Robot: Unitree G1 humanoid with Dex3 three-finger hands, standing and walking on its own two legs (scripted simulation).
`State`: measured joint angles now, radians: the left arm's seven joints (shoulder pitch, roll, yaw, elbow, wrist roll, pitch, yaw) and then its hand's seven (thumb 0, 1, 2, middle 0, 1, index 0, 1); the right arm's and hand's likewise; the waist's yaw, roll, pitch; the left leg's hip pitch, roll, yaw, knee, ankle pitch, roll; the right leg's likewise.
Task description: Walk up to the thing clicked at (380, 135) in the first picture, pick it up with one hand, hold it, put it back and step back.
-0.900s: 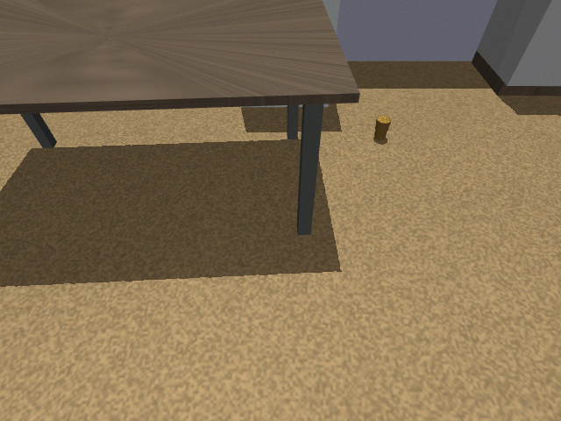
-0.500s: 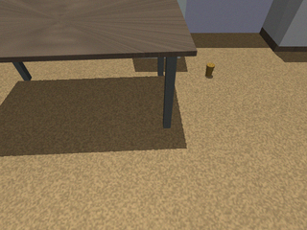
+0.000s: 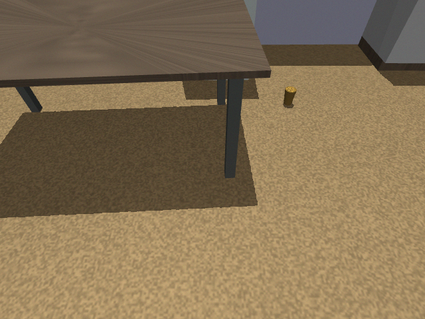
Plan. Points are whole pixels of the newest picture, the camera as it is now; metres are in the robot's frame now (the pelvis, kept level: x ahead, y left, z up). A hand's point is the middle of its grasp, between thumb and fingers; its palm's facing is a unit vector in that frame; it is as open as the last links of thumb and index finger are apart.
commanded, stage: stand
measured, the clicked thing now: (289, 96) +1.80 -0.54 -0.72
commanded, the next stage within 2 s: walk up in 0.22 s
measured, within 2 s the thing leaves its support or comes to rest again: neither
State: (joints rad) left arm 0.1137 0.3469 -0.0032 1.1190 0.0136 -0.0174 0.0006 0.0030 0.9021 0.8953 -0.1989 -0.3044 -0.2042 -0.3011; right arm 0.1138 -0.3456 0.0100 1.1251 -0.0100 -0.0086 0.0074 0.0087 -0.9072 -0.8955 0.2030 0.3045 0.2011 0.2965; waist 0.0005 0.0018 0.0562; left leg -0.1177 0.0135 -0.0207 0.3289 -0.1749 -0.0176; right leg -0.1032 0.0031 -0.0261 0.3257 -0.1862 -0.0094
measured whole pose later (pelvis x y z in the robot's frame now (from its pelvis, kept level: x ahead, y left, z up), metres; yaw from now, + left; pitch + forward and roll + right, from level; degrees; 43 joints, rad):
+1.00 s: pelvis -0.02 +0.07 -0.02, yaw -39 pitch -1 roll -1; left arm 0.19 0.40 0.07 0.78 0.03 0.01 -0.04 0.00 0.90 0.90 -0.20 -0.30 -0.20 -0.30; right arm 0.32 -0.45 -0.09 0.78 -0.02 0.02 0.04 0.01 -0.90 -0.90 0.21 0.30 0.20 0.30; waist -0.08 0.06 0.14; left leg -0.25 0.16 0.22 0.70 -0.39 0.01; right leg -0.27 0.03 -0.02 0.59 -0.29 -0.03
